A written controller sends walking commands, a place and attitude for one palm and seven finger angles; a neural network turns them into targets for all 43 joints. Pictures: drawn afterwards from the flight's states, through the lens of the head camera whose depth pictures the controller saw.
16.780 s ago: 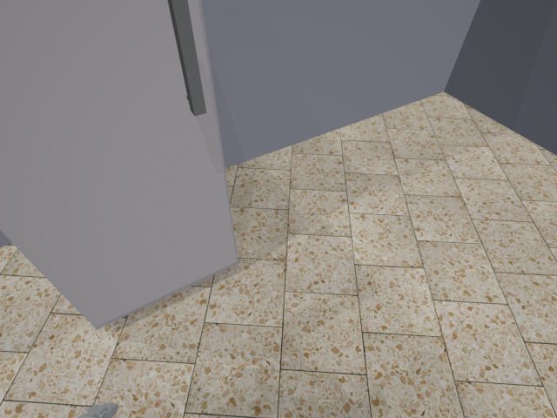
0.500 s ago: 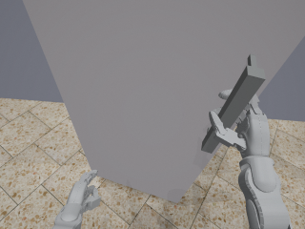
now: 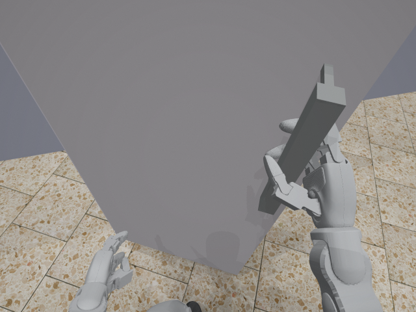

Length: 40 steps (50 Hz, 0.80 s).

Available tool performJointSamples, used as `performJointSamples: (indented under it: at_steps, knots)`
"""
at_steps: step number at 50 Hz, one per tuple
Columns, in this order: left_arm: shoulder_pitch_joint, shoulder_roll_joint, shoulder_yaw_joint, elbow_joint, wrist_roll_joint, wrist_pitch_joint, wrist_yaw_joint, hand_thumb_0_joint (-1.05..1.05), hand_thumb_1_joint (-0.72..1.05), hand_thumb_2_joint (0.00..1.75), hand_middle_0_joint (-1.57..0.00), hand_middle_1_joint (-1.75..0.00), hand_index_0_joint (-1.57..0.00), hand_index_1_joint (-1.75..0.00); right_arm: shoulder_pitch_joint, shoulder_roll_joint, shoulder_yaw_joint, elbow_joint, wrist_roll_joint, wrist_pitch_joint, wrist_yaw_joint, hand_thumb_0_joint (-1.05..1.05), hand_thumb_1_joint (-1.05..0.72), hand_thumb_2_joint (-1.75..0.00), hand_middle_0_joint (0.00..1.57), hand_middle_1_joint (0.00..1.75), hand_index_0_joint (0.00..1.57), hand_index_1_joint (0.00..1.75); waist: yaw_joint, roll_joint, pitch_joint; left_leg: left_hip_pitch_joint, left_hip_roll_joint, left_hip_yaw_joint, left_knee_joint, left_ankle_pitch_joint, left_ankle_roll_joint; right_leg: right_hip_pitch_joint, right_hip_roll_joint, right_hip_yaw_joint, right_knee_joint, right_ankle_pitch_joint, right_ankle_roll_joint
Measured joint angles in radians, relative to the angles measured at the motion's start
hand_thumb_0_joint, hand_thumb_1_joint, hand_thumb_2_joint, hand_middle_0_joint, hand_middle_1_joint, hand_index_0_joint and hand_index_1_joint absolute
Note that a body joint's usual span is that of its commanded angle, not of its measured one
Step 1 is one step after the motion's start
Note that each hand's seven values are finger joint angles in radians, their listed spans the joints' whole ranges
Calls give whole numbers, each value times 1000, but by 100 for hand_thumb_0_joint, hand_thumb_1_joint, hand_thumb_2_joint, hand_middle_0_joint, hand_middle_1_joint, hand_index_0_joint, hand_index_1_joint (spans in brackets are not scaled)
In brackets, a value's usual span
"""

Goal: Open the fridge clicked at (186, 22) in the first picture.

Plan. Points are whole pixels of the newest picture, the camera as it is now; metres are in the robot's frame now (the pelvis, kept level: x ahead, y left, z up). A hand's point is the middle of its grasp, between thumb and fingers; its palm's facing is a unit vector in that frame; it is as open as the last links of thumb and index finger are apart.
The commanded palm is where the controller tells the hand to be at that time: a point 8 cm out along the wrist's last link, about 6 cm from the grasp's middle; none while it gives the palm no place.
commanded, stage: walk backward, drawing the door open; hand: right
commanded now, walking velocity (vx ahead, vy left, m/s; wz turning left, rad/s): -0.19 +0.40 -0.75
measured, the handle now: (291, 152) +0.32 -0.07 +0.19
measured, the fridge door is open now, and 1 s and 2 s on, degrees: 33 71 85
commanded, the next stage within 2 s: stop walking and hold the door back in 1.16 s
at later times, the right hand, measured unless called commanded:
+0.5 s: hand (212, 287) +0.13 +0.03 +0.19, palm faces +0.26 +0.96 -0.13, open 7.7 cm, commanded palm +0.09 -0.02 +0.19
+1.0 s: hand out of the picture +0.03 +0.16 +0.19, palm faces +0.71 +0.69 -0.15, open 7.5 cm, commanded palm -0.03 +0.14 +0.18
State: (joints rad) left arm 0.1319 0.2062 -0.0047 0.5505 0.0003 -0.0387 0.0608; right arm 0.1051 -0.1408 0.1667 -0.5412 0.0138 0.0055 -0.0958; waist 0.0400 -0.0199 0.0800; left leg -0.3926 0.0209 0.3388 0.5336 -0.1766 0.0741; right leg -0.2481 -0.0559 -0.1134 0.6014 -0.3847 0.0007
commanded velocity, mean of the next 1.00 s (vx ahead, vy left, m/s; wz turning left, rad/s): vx -0.20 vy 0.37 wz -0.74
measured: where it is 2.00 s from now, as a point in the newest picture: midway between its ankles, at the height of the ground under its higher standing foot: outside the picture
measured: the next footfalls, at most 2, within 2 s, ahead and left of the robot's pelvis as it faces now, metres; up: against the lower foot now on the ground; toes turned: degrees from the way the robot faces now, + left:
left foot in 0.24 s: +0.04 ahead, +0.24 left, +0.00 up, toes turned -11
right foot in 0.48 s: -0.06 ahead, +0.07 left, +0.00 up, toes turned -30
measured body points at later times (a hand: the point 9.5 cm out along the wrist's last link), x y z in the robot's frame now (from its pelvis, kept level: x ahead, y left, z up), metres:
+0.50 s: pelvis -0.08 +0.19 -0.02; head -0.05 +0.19 +0.43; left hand +0.19 +0.33 -0.09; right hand +0.11 -0.02 +0.19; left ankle +0.00 +0.26 -0.72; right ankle -0.10 +0.09 -0.73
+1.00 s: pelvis -0.08 +0.42 +0.00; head -0.06 +0.41 +0.44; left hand +0.23 +0.47 -0.08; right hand -0.02 +0.13 +0.20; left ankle +0.01 +0.44 -0.72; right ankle -0.14 +0.34 -0.72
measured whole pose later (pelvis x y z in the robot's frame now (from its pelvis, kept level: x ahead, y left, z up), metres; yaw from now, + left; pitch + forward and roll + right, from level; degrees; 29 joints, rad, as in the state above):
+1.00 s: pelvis -0.08 +0.42 +0.00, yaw -46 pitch -1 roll +0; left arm 0.15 0.22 0.03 0.59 0.01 -0.09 0.09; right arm 0.17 -0.22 -0.01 -0.56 0.06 -0.02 -0.06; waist 0.04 0.00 0.06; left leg -0.35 0.07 0.25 0.66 -0.28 0.07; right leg -0.32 -0.05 -0.14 0.71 -0.40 0.02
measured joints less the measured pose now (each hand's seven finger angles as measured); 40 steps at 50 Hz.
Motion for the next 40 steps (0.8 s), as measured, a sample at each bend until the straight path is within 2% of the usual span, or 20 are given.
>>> performJointSamples:
  at_steps: [1,2,5,7,10,12,14,16,19,21,23,24,25,26,28,30,32,36,38,40]
  knots:
    - [-4,-4,5,-12,5,-9,-2,1,90,90,-20,-30,-20,-30,-6,-8,3,-3,3,-11,0,-5,-57,-69,46,140,17,132,6,-3,4,-49,-5,-28,105,-68,-85,-1,-10,14,-45,109,4]
    - [-6,-15,11,-19,15,-11,-3,1,90,90,-20,-30,-20,-30,-17,-21,5,9,1,-33,0,-6,-57,-69,46,140,17,132,17,1,18,-93,-8,-92,257,-141,-119,-16,-11,36,-21,128,19]
    - [9,-32,8,-3,18,2,-25,1,90,90,-20,-30,-20,-30,-23,-37,15,38,-10,-38,23,-7,-54,-68,46,140,18,132,30,-19,30,-149,-42,-251,583,-221,-140,-28,-37,139,-34,132,66]
    - [14,-29,4,14,12,-5,-43,1,90,90,-20,-30,-20,-30,-22,-36,22,41,-14,-29,38,-6,-54,-69,46,140,18,132,8,-47,23,-121,-40,-307,551,-217,-144,-45,-71,195,-68,164,86]
    - [8,-32,6,30,0,-33,-58,1,90,90,-20,-30,-20,-30,-20,-32,6,32,-4,-29,45,-6,-53,-71,46,140,18,132,-32,-61,12,4,-8,-356,278,-218,-151,-83,-104,248,-85,199,129]
    - [-5,-47,8,40,-8,-48,-60,1,90,90,-20,-30,-20,-30,-26,-39,-29,25,1,-37,40,-7,-52,-73,46,140,18,133,-49,-42,0,100,12,-356,83,-160,-156,-121,-104,278,-63,204,148]
    - [-38,-35,19,64,-20,-52,-56,1,90,90,-20,-30,-20,-30,-35,-17,-58,36,2,-39,34,-7,-52,-75,46,140,18,134,-37,-85,26,109,-21,-300,84,-128,-118,-167,-119,320,24,115,84]
    - [-46,-27,36,86,-27,-50,-40,1,90,90,-20,-30,-20,-30,-38,-13,-60,48,5,-23,36,-6,-52,-76,46,140,18,135,-19,-74,28,104,7,-253,109,-135,-84,-241,-61,262,259,-81,39]
    - [-41,-20,45,96,-15,-52,-14,1,90,90,-20,-30,-20,-30,-16,-12,-53,48,0,-17,46,-5,-54,-74,46,140,17,135,-17,-32,16,98,46,-219,105,-126,-56,-269,5,121,503,-183,33]
    - [-32,-18,40,78,-8,-54,-4,1,90,90,-20,-30,-20,-30,-3,-14,-49,35,-3,-21,53,-5,-55,-74,46,140,17,135,-2,-10,13,90,59,-184,97,-114,-45,-221,18,38,424,-157,36]
    - [-24,-15,32,48,-2,-57,-1,1,90,90,-20,-30,-20,-30,-3,-20,-43,10,3,-26,58,-5,-55,-73,46,140,16,133,9,4,6,47,63,-148,137,-121,-33,-141,23,-13,216,-50,37]
    - [-18,-7,29,22,3,-60,-1,1,90,90,-20,-30,-20,-30,-9,-21,-42,-7,5,-31,57,-6,-55,-74,46,140,15,132,9,-8,-3,1,48,-139,197,-140,-37,-97,11,-6,96,56,12]
    - [-26,-16,35,17,12,-65,0,1,90,90,-20,-30,-20,-30,-29,-31,-46,-9,7,-46,57,-7,-55,-74,46,140,14,130,12,7,10,-45,40,-171,284,-202,-58,-112,13,6,92,70,-18]
    - [-36,-31,36,22,21,-64,-1,1,90,90,-20,-30,-20,-30,-49,-43,-53,-1,0,-67,58,-7,-56,-74,46,140,14,130,7,31,38,-77,24,-228,373,-241,-81,-122,17,15,113,72,-25]
    - [-40,-51,21,34,27,-49,-10,1,90,90,-20,-30,-20,-30,-59,-57,-68,12,-7,-82,58,-8,-55,-75,46,140,14,130,-4,52,73,-115,-18,-302,505,-266,-116,-115,7,50,88,103,-2]
    - [-32,-59,9,46,28,-46,-20,1,90,90,-20,-30,-20,-30,-54,-65,-80,16,-11,-73,52,-7,-55,-75,46,140,15,131,-5,34,86,-130,-41,-331,556,-242,-135,-110,-20,109,22,164,33]
    - [-22,-55,6,56,23,-45,-30,1,90,90,-20,-30,-20,-30,-45,-63,-89,26,-6,-62,46,-6,-55,-76,46,140,15,132,-17,-6,85,-96,-43,-345,472,-205,-138,-110,-54,166,-41,222,58]
    - [4,-57,11,65,1,-43,-35,1,90,90,-20,-30,-20,-30,-23,-75,-131,40,25,-29,27,-6,-56,-77,46,140,15,132,-49,-44,31,96,-12,-339,109,-204,-122,-151,-91,235,-77,247,90]
    - [-15,-57,15,85,-10,-41,-29,1,90,90,-20,-30,-20,-30,-18,-73,-172,48,31,-18,13,-6,-56,-79,46,140,15,131,-50,-44,20,112,-6,-314,56,-98,-101,-211,-80,252,45,85,78]
    - [-28,-45,24,111,-10,-43,-14,1,90,90,-20,-30,-20,-30,-1,-63,-188,61,31,-10,6,-6,-56,-79,46,140,15,131,-31,-44,19,106,9,-277,86,-102,-79,-288,-33,222,325,-84,57]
